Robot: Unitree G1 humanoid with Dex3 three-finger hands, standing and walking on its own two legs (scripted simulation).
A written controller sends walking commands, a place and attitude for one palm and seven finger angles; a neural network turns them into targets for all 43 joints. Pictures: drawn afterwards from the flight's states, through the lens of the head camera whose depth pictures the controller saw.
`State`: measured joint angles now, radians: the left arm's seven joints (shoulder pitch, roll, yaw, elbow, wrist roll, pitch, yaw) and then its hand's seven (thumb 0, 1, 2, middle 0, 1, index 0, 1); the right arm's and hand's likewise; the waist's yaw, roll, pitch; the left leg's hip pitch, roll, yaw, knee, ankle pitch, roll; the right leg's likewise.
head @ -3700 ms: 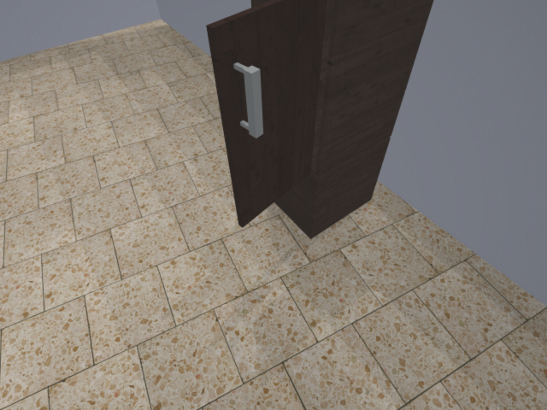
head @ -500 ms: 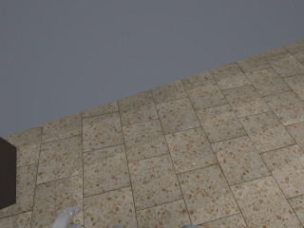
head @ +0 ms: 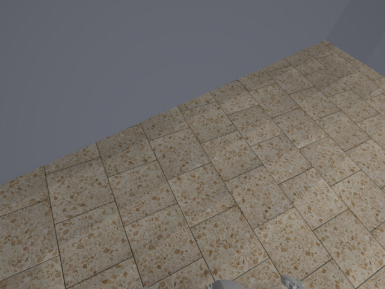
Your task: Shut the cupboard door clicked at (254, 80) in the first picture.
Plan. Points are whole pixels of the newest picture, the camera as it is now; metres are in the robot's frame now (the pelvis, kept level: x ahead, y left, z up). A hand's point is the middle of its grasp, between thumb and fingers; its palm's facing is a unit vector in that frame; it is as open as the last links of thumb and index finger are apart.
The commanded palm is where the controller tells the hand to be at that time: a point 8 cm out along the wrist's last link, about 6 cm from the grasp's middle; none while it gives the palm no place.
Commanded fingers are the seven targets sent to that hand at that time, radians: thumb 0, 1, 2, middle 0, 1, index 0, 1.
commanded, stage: walk around to get in front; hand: left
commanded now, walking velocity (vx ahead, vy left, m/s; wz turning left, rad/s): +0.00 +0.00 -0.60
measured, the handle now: out of the picture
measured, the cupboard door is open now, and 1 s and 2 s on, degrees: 100 100 100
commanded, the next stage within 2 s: walk to a spot facing it in 1.50 s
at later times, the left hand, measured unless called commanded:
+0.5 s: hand (150, 259) +0.19 +0.11 -0.15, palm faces -0.29 -0.92 -0.25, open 7.4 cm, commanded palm none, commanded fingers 0.00 0.90 0.90 -0.20 -0.30 -0.20 -0.30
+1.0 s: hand (172, 189) +0.38 +0.08 -0.17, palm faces -0.52 -0.84 -0.17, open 7.4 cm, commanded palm none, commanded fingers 0.00 0.90 0.90 -0.20 -0.30 -0.20 -0.30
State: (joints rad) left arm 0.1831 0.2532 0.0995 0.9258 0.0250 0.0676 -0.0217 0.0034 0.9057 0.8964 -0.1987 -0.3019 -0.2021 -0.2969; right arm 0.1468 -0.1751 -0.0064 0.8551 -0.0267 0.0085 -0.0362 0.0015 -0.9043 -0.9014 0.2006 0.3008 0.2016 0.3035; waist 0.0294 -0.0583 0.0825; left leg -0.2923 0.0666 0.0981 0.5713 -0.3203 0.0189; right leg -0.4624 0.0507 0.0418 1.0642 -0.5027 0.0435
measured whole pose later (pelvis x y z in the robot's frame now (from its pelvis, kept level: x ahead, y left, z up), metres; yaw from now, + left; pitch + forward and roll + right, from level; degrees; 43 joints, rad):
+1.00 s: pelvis +0.23 -0.07 +0.01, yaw -36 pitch +2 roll -2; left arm 0.23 0.26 0.11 0.98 0.03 0.02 -0.05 0.01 0.91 0.90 -0.19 -0.30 -0.20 -0.30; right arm 0.22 -0.16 -0.01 0.89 -0.03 -0.07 -0.02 0.00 -0.90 -0.90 0.20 0.30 0.20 0.30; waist 0.04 -0.05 0.07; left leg -0.20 0.08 0.20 0.47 -0.30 0.01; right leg -0.58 -0.05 -0.03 1.28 -0.29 0.02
